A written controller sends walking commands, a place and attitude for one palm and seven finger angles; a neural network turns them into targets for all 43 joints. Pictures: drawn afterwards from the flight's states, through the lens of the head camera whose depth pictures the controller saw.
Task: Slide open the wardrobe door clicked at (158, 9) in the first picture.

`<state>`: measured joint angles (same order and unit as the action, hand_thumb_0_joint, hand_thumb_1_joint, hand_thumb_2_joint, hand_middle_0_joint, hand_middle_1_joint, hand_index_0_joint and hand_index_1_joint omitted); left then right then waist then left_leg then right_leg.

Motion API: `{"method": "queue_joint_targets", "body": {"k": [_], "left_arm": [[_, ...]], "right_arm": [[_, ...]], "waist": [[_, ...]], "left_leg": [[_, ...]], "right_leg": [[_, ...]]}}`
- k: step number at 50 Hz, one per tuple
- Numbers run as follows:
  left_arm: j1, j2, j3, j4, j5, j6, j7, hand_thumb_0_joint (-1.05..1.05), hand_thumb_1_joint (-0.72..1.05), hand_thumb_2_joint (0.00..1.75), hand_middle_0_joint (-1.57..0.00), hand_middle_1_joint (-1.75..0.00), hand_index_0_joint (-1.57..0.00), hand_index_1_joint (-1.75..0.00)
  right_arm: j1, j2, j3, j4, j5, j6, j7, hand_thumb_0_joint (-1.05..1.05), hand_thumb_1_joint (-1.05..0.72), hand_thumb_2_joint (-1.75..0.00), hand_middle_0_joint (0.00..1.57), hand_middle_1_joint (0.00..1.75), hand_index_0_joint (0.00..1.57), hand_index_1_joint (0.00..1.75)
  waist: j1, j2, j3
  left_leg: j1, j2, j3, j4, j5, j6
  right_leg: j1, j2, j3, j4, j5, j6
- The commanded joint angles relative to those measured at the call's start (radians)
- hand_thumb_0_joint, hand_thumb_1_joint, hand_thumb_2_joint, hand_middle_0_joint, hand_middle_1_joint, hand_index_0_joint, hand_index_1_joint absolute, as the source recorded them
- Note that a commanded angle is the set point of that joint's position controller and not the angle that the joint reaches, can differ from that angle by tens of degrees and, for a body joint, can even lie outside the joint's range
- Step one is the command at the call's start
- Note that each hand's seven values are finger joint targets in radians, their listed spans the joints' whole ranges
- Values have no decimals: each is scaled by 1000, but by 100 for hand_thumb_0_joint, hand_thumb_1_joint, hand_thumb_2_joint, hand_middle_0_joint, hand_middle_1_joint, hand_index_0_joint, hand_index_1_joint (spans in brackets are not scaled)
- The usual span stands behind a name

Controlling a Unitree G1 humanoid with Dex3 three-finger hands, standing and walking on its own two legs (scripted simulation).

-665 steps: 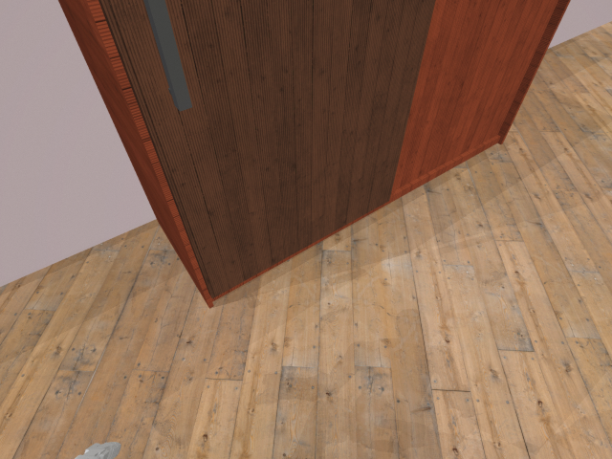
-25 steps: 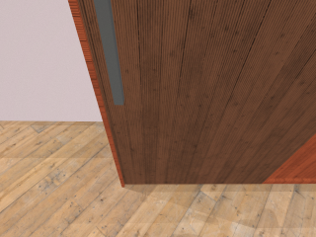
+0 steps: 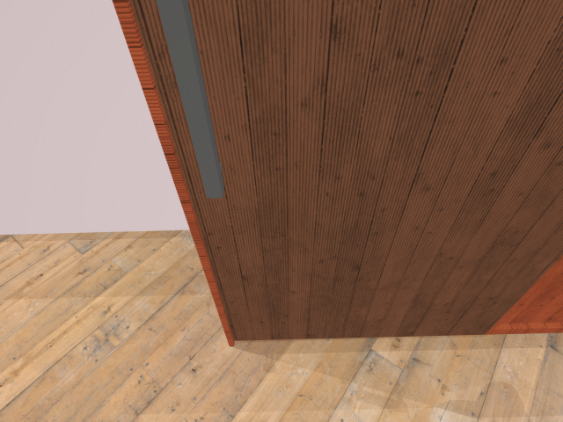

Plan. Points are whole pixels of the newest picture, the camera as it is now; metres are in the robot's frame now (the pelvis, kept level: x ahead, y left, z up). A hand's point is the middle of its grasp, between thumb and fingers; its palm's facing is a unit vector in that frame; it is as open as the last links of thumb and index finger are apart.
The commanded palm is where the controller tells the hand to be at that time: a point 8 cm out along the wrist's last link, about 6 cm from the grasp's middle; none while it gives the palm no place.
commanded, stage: come to a stop and stand still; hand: left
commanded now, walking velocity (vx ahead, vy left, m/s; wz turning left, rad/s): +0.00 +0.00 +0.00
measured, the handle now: (200, 103) +0.50 +0.15 +0.22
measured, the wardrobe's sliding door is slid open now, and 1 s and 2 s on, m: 0.00 0.00 0.00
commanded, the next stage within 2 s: look again from close up in 0.26 s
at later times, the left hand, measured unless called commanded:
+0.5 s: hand out of the picture +0.01 +0.15 -0.17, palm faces +0.01 -0.98 -0.19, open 7.4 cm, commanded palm none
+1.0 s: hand out of the picture +0.01 +0.14 -0.17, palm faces +0.02 -0.98 -0.19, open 7.4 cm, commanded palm none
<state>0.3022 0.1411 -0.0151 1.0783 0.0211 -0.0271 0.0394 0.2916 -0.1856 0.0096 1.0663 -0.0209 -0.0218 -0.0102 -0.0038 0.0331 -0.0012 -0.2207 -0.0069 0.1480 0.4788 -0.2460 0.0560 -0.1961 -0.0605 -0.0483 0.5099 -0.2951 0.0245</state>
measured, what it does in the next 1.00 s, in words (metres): stands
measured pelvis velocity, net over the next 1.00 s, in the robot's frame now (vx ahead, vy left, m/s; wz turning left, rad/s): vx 0.02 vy -0.02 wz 0.00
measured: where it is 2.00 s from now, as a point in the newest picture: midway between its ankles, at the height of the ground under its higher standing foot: outside the picture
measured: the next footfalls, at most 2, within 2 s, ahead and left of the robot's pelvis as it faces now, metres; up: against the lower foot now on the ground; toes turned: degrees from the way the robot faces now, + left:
none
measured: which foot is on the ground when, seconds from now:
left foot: down 0.00-1.00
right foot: down 0.00-1.00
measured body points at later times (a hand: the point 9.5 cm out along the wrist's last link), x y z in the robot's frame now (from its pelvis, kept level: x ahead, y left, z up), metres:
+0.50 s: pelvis +0.01 -0.01 +0.00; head +0.02 -0.02 +0.45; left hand +0.01 +0.21 -0.15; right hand +0.02 -0.24 -0.16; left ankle +0.01 +0.08 -0.74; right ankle -0.01 -0.13 -0.74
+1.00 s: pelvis +0.02 -0.02 +0.01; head +0.03 -0.03 +0.46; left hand +0.01 +0.20 -0.15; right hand +0.02 -0.25 -0.16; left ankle +0.01 +0.08 -0.74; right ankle -0.01 -0.13 -0.74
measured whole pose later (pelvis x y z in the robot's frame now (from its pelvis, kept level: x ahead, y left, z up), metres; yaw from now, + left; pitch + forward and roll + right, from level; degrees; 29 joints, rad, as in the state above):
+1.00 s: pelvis +0.02 -0.02 +0.01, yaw +0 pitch -1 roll +0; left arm 0.29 0.15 -0.01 1.11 0.02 -0.02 0.04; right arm 0.26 -0.16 0.01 1.15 -0.02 -0.02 -0.02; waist 0.01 0.00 0.03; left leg -0.16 0.02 0.14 0.41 -0.23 0.02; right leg -0.13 -0.02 -0.06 0.43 -0.28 -0.01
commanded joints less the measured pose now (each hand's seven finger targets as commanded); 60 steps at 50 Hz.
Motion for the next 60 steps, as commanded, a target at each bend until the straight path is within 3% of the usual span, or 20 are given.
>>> {"method": "queue_joint_targets", "body": {"k": [1,7,12,15,19,21,39,44,50,57,58,59,60], "left_arm": [[48,111,17,-31,-6,-9,4,0,90,90,-20,-30,-20,-30],[42,125,19,-28,-7,-8,3,0,90,90,-20,-30,-20,-30],[36,124,18,-19,-7,-4,3,0,90,90,-20,-30,-20,-30],[42,121,17,-14,-6,-3,2,0,90,90,-20,-30,-20,-30],[42,118,18,-6,-7,-1,1,0,90,90,-20,-30,-20,-30],[48,119,18,-4,-6,-4,3,0,90,90,-20,-30,-20,-30],[58,104,21,8,-7,-1,2,0,90,90,-20,-30,-20,-30],[62,107,24,9,-7,-3,3,0,90,90,-20,-30,-20,-30],[60,108,24,8,-5,-2,3,0,90,90,-20,-30,-20,-30],[55,114,27,4,-7,-4,1,0,90,90,-20,-30,-20,-30],[118,119,18,33,5,-15,39,0,90,90,-20,-30,-20,-30],[-616,344,130,-1504,-207,-227,26,0,88,89,-20,-32,-20,-32],[-483,440,220,-1494,-150,-219,84,0,85,88,-20,-33,-20,-33]], "right_arm": [[41,-82,-15,-30,6,-19,-7,0,-90,-90,20,30,20,30],[24,-86,-14,-10,7,-19,-10,0,-90,-90,20,30,20,30],[13,-81,-14,5,8,-14,-12,0,-90,-90,20,30,20,30],[13,-77,-14,13,9,-13,-12,0,-90,-90,20,30,20,30],[12,-76,-15,21,8,-13,-13,0,-90,-90,20,30,20,30],[11,-75,-15,25,10,-14,-14,0,-90,-90,20,30,20,30],[21,-63,-16,45,8,-12,-19,0,-90,-90,20,30,20,30],[21,-62,-17,46,8,-14,-20,0,-90,-90,20,30,20,30],[22,-55,-17,51,10,-11,-20,0,-90,-90,20,30,20,30],[16,-66,-20,47,7,-12,-20,0,-90,-90,20,30,20,30],[-66,-90,-22,-26,19,-15,-10,0,-90,-90,20,30,20,30],[-26,-254,-39,-372,68,-153,-57,0,-90,-90,20,30,20,30],[-131,-161,-8,-348,71,-220,-97,0,-90,-90,20,30,20,30]], "waist": [[0,-53,57],[1,-49,30],[3,-35,64],[5,-51,61],[5,-28,61],[5,-44,45],[7,-41,71],[9,-37,45],[9,-52,83],[9,-47,62],[32,-75,102],[-88,88,-406],[-12,205,-317]], "left_leg": [[9,120,-149,-124,114,-9],[44,125,-139,-114,169,-14],[38,127,-136,-125,148,-17],[46,129,-137,-127,146,-16],[51,129,-136,-135,138,-19],[63,131,-129,-123,169,-19],[64,133,-130,-139,155,-23],[85,137,-124,-132,191,-24],[65,136,-125,-140,161,-25],[76,136,-124,-141,164,-28],[-17,144,-95,86,205,-57],[256,15,-130,-48,298,-26],[287,41,-98,-33,332,-35]], "right_leg": [[-36,-51,81,-100,138,-59],[-7,-57,84,-111,196,-57],[-15,-55,81,-126,179,-56],[-7,-55,81,-133,180,-54],[-11,-55,80,-140,165,-54],[5,-59,83,-140,211,-55],[-5,-55,83,-155,184,-57],[10,-58,81,-150,227,-59],[1,-55,85,-163,206,-59],[3,-56,90,-164,209,-62],[-32,-117,148,-159,561,-32],[78,0,54,-52,475,-57],[15,35,66,-26,312,-62]]}}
